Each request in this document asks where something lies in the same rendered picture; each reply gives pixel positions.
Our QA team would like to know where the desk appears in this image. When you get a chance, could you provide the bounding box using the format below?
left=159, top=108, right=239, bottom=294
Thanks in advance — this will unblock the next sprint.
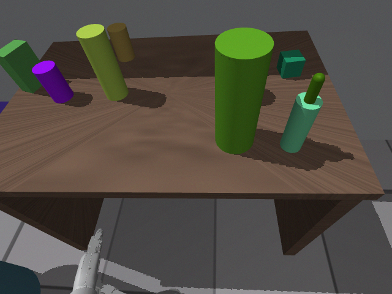
left=0, top=31, right=385, bottom=255

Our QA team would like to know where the left robot hand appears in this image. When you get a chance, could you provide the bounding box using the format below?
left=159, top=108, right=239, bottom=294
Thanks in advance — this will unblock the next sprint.
left=73, top=228, right=126, bottom=294

